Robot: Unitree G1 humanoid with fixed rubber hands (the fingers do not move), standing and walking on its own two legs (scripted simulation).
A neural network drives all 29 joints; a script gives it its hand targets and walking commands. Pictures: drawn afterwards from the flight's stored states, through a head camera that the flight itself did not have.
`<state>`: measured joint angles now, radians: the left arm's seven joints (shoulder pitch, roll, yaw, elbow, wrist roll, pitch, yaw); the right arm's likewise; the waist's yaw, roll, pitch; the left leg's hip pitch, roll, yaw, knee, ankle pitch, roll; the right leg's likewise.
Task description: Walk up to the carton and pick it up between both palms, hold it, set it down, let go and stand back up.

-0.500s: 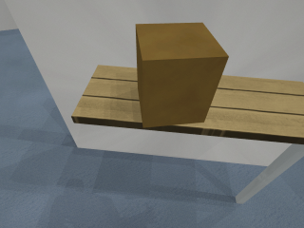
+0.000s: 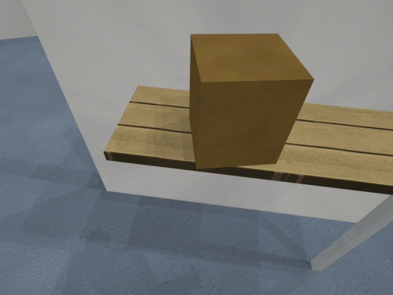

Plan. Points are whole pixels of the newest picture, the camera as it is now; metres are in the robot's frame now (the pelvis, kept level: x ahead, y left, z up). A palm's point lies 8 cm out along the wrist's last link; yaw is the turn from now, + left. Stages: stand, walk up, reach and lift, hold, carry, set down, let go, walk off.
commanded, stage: walk up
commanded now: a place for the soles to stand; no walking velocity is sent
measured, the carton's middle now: (236, 103) +0.54 -0.06 +0.12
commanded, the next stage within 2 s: none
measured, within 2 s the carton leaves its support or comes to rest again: neither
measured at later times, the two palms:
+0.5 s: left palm out of the picture -0.01 +0.31 -0.14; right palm out of the picture +0.16 -0.22 -0.10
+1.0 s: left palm (95, 248) +0.25 +0.25 -0.10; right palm (325, 275) +0.22 -0.28 -0.12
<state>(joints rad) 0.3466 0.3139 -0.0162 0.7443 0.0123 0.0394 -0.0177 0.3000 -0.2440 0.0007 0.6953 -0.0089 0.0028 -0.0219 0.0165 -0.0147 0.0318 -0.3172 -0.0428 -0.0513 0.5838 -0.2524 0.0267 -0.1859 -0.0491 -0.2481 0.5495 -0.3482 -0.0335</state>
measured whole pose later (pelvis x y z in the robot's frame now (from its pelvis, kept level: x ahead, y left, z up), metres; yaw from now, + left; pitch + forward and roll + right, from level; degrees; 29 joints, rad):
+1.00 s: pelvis +0.14 -0.01 -0.02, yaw -5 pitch -2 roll +1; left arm 0.29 0.27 0.02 0.63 0.02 0.02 0.00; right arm 0.25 -0.31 -0.03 0.66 0.00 0.06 -0.02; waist 0.01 0.04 0.09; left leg -0.39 0.05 0.01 1.01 -0.59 -0.02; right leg -0.41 -0.03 0.03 0.71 -0.26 0.01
